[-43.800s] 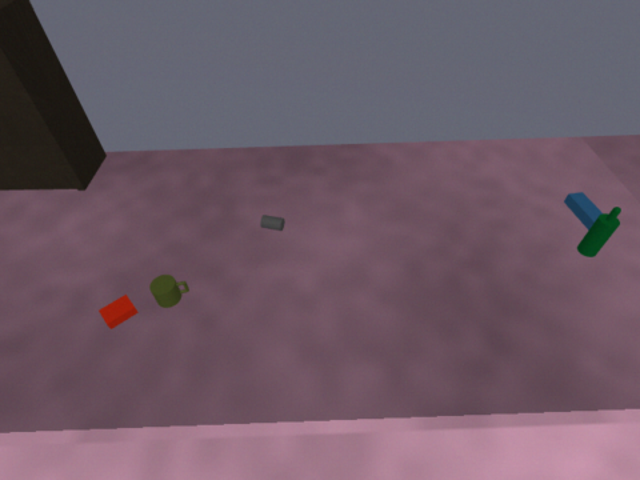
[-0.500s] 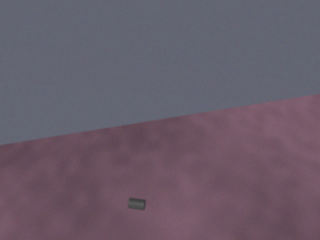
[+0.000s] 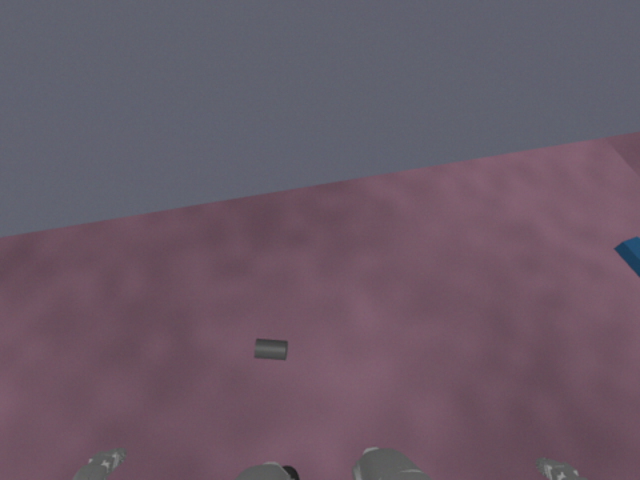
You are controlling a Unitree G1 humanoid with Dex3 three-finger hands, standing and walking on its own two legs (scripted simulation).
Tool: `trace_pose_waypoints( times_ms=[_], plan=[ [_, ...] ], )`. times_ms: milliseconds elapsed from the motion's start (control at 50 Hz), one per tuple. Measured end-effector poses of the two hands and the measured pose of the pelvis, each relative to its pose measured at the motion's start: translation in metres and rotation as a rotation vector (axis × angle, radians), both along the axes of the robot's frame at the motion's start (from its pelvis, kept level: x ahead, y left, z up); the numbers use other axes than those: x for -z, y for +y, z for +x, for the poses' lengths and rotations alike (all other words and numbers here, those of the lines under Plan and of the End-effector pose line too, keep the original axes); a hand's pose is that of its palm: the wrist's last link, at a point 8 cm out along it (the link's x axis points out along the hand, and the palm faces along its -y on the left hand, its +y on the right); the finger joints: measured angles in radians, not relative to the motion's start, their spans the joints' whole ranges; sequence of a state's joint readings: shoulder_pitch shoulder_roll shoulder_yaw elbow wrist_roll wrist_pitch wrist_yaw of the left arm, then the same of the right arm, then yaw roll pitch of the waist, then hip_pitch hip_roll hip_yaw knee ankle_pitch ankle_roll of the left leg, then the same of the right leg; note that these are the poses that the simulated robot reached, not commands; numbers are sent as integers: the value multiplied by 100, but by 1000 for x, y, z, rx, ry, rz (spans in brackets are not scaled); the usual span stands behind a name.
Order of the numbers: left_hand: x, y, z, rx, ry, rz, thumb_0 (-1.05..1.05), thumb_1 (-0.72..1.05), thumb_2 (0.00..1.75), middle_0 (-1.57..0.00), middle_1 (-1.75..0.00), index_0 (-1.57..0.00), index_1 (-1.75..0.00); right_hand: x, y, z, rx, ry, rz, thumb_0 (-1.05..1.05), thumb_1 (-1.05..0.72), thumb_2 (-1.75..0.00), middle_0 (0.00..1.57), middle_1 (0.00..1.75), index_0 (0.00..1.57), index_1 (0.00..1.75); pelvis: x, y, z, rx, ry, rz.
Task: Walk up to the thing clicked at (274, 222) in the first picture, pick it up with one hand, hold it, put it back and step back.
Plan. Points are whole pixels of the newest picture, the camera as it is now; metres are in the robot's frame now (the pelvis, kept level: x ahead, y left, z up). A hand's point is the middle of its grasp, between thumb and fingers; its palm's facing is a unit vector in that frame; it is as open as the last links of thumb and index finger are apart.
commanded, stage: step back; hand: left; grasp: from above
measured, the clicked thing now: (271, 349) +0.48 +0.13 -0.74
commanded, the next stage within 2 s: none
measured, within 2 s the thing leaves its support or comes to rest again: neither
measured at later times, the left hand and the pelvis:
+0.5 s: hand out of the picture -0.02 +0.24 -0.13, palm faces +0.01 -0.92 -0.40, open 7.4 cm; pelvis -0.14 -0.02 +0.00, yaw +1 degrees
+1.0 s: hand out of the picture -0.25 +0.25 -0.17, palm faces -0.04 -0.92 -0.40, open 7.4 cm; pelvis -0.32 -0.03 -0.02, yaw -4 degrees
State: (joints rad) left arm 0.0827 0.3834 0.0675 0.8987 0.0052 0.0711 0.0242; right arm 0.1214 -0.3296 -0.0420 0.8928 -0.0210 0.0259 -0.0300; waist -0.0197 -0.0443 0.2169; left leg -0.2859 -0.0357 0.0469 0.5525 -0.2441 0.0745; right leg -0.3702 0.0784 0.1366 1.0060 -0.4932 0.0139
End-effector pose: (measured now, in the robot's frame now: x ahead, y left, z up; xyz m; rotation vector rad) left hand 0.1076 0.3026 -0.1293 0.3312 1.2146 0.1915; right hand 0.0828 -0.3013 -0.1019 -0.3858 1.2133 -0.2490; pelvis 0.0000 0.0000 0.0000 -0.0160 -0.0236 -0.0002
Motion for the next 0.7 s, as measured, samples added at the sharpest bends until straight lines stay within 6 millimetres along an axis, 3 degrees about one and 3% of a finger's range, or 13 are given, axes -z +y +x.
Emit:
trace_pose_waypoints(
  times_ms=[100,240,340,460,580,640,700],
  plan=[
    [-2,0,-30,15,12,28,0,91,90,-20,-30,-21,-30,11,0,-11,-4,-67,34,1,-90,-90,21,30,21,30,7,-4,-25,29,-20,18],
    [-17,-14,-81,18,-14,59,0,91,90,-20,-30,-21,-30,26,-22,-39,9,-112,73,1,-90,-90,21,30,21,30,13,-20,-64,36,-43,-2],
    [-33,-21,-118,-11,-30,65,0,90,90,-20,-30,-21,-30,13,-32,-70,1,-83,74,1,-90,-90,21,30,21,30,0,-28,-87,44,-36,57],
    [-37,-22,-133,-4,-93,62,0,90,90,-20,-30,-21,-30,10,-43,-118,-26,-18,18,1,-90,-90,21,30,20,30,-1,-24,-122,2,-5,43],
    [-18,-11,-157,0,-171,27,0,90,90,-20,-30,-21,-30,14,-30,-161,-69,18,-21,1,-91,-90,21,30,20,30,13,-11,-168,-56,-18,17],
    [-7,-4,-180,-14,-159,1,0,90,90,-20,-30,-21,-30,9,-14,-185,-76,6,-14,1,-91,-90,21,30,20,30,14,-7,-191,-38,-49,49],
    [-7,-2,-207,-31,-120,-13,0,90,90,-20,-30,-21,-30,-2,-5,-208,-78,-7,-6,1,-90,-90,21,30,21,30,6,-4,-208,-49,-49,-4]
  ],
)
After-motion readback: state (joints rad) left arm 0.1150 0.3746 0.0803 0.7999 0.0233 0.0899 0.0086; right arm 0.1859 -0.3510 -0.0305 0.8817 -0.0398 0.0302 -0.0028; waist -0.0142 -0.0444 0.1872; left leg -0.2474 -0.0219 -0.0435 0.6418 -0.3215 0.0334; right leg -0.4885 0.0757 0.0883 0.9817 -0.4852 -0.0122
